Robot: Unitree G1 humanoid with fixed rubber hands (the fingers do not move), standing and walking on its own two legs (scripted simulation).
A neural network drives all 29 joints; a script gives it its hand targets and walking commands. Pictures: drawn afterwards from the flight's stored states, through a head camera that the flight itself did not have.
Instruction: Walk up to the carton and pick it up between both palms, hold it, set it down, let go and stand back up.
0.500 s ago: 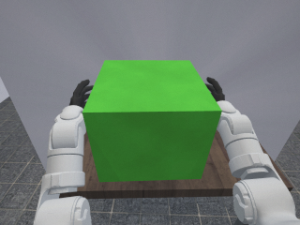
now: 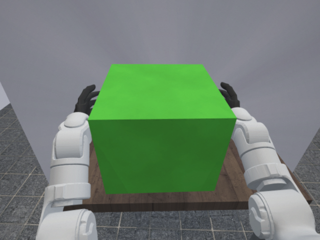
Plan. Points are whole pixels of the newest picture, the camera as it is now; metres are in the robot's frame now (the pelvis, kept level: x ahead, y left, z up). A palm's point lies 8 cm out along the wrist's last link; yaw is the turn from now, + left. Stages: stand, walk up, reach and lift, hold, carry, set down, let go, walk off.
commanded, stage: set down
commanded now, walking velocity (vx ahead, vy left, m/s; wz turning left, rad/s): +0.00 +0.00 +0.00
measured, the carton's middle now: (159, 122) +0.40 +0.02 +0.18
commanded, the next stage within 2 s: none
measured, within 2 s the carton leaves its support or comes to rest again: neither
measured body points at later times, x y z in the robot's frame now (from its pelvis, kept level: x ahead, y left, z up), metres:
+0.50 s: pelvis +0.02 -0.01 +0.00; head -0.03 +0.01 +0.45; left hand +0.40 +0.20 +0.20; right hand +0.42 -0.17 +0.19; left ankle +0.05 +0.12 -0.75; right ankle -0.03 -0.10 -0.75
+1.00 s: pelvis +0.02 -0.01 +0.00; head -0.01 +0.01 +0.45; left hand +0.40 +0.19 +0.18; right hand +0.42 -0.17 +0.16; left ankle +0.05 +0.12 -0.75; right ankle -0.03 -0.10 -0.75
